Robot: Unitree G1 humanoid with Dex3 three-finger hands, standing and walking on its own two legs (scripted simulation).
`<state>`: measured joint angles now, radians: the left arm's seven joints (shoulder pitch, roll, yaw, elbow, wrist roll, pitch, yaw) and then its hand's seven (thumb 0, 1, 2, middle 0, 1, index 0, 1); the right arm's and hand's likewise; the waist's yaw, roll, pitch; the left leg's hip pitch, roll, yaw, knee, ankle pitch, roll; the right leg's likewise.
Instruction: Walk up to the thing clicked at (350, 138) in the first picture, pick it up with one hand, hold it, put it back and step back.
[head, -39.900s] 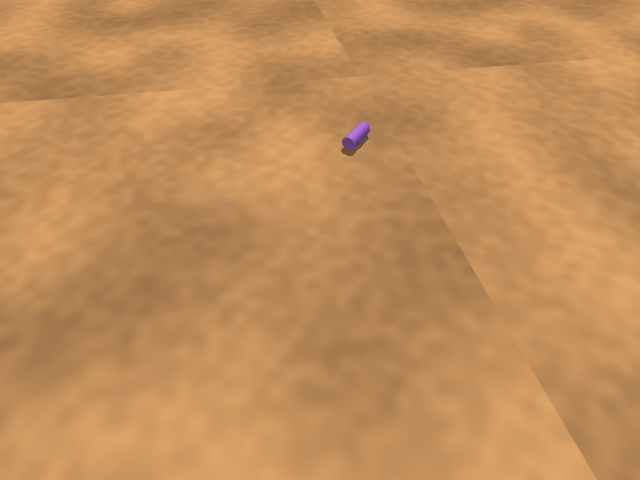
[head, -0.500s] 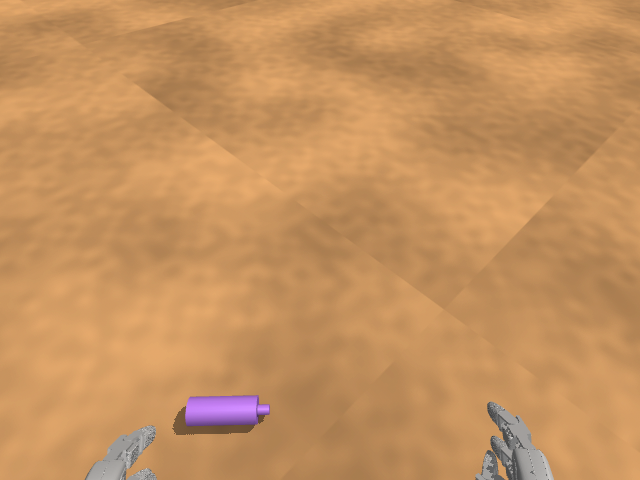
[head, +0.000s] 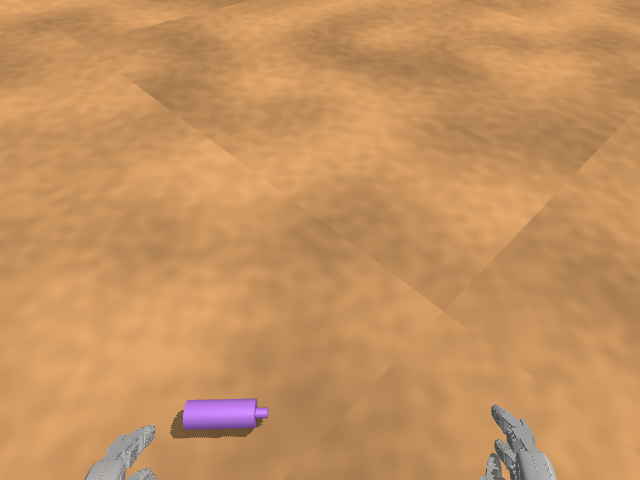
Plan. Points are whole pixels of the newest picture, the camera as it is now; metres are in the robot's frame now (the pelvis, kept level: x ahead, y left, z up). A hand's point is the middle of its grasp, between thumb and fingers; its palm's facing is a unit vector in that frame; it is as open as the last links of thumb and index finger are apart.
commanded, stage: home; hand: left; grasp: from above
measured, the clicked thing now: (227, 413) +0.48 +0.23 -0.68
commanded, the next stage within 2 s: stand in 0.50 s
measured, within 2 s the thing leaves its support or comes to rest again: neither
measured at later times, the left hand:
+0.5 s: hand out of the picture +0.16 +0.18 -0.05, palm faces +0.04 -0.98 -0.20, open 7.4 cm
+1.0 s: hand out of the picture +0.07 +0.25 -0.11, palm faces +0.02 -0.94 -0.33, open 7.4 cm
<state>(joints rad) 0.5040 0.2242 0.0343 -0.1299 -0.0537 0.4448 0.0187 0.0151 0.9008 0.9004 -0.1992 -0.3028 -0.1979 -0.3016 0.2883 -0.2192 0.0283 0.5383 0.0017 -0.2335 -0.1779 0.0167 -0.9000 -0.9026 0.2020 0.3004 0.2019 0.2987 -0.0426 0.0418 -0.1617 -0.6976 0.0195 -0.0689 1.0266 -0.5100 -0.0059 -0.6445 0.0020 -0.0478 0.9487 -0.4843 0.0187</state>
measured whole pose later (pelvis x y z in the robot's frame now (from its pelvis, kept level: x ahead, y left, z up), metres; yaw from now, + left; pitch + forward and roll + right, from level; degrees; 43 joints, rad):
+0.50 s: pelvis -0.01 +0.01 +0.00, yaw +0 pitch +10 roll -3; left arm 0.51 0.23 0.03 -0.14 -0.05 0.45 0.02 0.02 0.90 0.90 -0.20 -0.30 -0.20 -0.30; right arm 0.29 -0.21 0.03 0.52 0.00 -0.22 -0.17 0.02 -0.90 -0.90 0.20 0.30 0.20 0.30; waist -0.04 0.04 -0.16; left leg -0.70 0.02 -0.06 1.03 -0.50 0.00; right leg -0.65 0.00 -0.04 0.95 -0.47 0.03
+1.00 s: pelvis -0.01 +0.01 +0.04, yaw -1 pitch -1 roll +0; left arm 0.24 0.29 0.05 0.85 0.04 0.04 0.03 0.01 0.90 0.90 -0.20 -0.30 -0.20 -0.30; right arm 0.21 -0.29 -0.05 0.92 -0.06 -0.02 -0.01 0.01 -0.90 -0.90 0.20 0.30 0.20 0.30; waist 0.02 -0.01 0.04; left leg -0.32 -0.02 -0.01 0.69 -0.35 0.03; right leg -0.30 -0.04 0.01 0.66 -0.34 0.04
